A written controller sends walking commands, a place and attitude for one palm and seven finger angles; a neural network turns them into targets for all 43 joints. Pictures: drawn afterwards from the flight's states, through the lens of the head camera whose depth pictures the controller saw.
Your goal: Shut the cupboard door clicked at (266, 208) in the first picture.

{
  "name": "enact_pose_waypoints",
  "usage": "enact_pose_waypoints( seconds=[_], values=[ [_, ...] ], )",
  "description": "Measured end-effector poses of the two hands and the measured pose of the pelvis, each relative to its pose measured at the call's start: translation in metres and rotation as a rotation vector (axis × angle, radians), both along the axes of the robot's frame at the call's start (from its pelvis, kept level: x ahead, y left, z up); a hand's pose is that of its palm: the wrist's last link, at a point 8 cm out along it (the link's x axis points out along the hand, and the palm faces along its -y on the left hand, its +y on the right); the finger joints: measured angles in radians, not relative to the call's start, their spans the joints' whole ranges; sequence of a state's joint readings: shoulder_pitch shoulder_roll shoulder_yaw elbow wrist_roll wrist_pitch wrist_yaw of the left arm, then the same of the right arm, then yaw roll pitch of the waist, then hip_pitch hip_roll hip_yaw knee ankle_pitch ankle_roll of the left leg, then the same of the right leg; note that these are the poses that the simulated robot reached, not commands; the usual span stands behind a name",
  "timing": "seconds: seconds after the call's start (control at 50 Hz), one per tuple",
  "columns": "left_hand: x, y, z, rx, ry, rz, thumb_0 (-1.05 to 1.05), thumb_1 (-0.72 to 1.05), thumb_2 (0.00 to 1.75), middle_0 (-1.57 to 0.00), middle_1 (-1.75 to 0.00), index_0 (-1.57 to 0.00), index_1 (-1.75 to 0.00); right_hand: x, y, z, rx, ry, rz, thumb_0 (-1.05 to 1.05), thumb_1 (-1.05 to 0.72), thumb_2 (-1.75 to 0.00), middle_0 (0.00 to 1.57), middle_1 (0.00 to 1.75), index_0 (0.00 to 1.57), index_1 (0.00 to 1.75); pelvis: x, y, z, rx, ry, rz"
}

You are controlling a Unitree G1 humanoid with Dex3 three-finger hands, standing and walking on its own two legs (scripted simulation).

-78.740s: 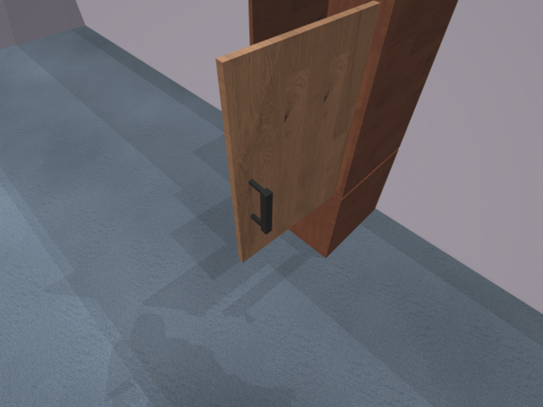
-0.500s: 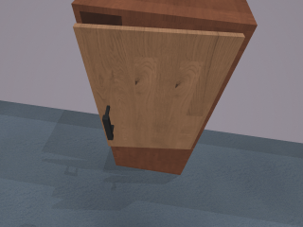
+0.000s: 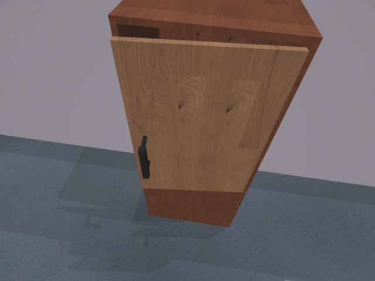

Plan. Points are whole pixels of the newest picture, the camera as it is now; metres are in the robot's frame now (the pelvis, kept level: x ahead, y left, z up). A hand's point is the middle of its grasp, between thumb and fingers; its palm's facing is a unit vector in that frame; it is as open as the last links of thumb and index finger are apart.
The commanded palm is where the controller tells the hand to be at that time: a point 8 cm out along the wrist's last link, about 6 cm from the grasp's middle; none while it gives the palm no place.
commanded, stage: come to a stop and stand still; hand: left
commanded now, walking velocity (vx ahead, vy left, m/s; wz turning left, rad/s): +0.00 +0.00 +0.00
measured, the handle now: (145, 158) +0.46 +0.16 -0.09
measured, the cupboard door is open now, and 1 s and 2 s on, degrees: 7 7 7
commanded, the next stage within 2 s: look again from close up in 0.90 s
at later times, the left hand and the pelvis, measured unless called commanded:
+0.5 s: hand out of the picture -0.02 +0.21 -0.15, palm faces -0.03 -0.97 -0.26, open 7.4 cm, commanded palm none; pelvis -0.05 +0.01 +0.01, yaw -1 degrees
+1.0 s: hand out of the picture +0.01 +0.23 -0.14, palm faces -0.03 -0.94 -0.33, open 7.4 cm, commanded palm none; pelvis -0.06 -0.01 +0.02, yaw +0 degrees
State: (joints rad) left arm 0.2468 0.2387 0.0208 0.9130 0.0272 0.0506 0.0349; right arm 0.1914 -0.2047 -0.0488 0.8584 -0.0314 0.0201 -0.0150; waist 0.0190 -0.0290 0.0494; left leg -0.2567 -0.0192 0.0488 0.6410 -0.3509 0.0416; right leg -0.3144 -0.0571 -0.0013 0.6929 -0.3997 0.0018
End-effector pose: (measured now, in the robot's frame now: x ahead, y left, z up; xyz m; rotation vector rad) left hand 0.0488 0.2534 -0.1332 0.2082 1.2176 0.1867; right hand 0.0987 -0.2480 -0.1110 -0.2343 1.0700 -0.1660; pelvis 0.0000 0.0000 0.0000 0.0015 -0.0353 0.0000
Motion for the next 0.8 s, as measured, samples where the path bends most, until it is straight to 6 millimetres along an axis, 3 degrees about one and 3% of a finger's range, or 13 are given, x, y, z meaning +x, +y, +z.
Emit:
enact_pose_waypoints(
  seconds=[0.1,0.22,0.4,0.52,0.66,0.8],
  values=[
    [-0.01,0.009,0.005,0.02,-0.036,-0.025,0.01,0.91,0.9,-0.2,-0.29,-0.2,-0.3,-0.011,0.022,-0.009,0.059,-0.047,-0.02,0.0,-0.91,-0.9,0.2,0.3,0.2,0.3,-0.011,0.008,-0.004,-0.002,-0.015,-0.011],
    [-0.025,0.011,0.01,0.012,-0.037,-0.04,0.01,0.91,0.9,-0.2,-0.29,-0.2,-0.3,-0.049,0.041,-0.016,0.109,-0.008,-0.045,0.0,-0.91,-0.9,0.2,0.3,0.2,0.3,-0.026,0.016,-0.001,0.001,-0.015,-0.022],
    [-0.057,0.005,0.011,-0.007,0.011,-0.044,0.01,0.91,0.9,-0.2,-0.29,-0.2,-0.3,-0.11,0.017,-0.016,0.065,0.121,-0.089,0.0,-0.92,-0.9,0.2,0.3,0.2,0.3,-0.044,0.015,0.007,0.01,-0.021,-0.026],
    [-0.078,0.004,0.012,0.002,0.061,-0.043,0.01,0.91,0.9,-0.2,-0.29,-0.2,-0.3,-0.137,-0.007,-0.013,0.03,0.18,-0.11,0.0,-0.91,-0.9,0.2,0.3,0.2,0.3,-0.051,0.007,0.009,0.01,-0.021,-0.022],
    [-0.085,0.007,0.017,0.029,0.08,-0.042,0.01,0.91,0.9,-0.2,-0.29,-0.2,-0.3,-0.145,-0.031,-0.009,-0.002,0.198,-0.11,0.01,-0.91,-0.9,0.2,0.3,0.2,0.3,-0.057,-0.003,0.012,0.008,-0.02,-0.018],
    [-0.071,0.013,0.025,0.059,0.046,-0.052,0.01,0.91,0.9,-0.2,-0.29,-0.2,-0.3,-0.138,-0.048,-0.005,-0.023,0.184,-0.095,0.0,-0.91,-0.9,0.2,0.3,0.2,0.3,-0.06,-0.01,0.014,0.006,-0.022,-0.013]
  ],
)
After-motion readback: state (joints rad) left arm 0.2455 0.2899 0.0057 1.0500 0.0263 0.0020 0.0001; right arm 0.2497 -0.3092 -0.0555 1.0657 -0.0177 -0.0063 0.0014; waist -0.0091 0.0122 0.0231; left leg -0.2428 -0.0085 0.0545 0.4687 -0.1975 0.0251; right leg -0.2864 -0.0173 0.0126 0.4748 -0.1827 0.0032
